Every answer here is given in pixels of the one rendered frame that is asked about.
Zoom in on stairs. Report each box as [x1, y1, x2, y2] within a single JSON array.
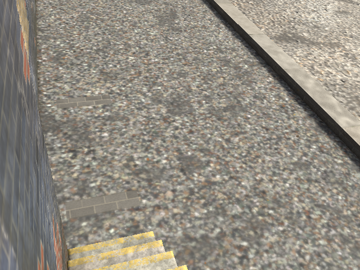
[[67, 231, 188, 270]]

